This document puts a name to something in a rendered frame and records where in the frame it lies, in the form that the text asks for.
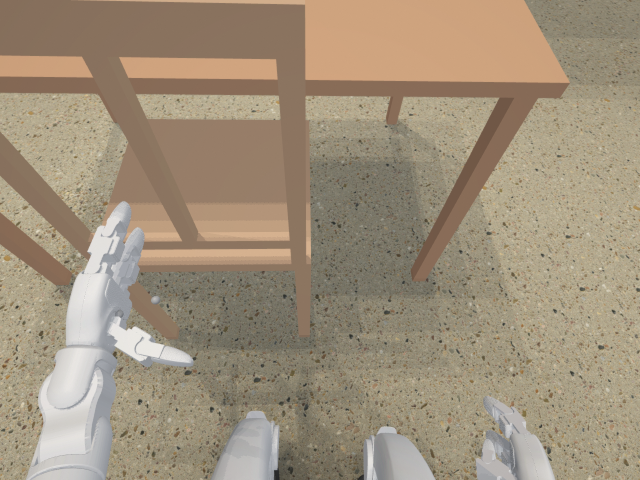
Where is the left robot hand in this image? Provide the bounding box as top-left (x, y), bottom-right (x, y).
top-left (66, 201), bottom-right (194, 367)

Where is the left robot forearm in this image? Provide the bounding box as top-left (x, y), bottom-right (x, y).
top-left (26, 345), bottom-right (117, 480)

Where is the chair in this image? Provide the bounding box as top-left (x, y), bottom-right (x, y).
top-left (0, 0), bottom-right (311, 339)

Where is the robot right shin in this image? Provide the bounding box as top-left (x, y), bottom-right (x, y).
top-left (376, 427), bottom-right (397, 435)

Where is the right robot hand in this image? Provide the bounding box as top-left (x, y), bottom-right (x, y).
top-left (476, 396), bottom-right (555, 480)

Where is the table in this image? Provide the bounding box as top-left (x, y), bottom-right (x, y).
top-left (0, 0), bottom-right (570, 285)

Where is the robot left thigh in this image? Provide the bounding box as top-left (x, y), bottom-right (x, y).
top-left (210, 418), bottom-right (279, 480)

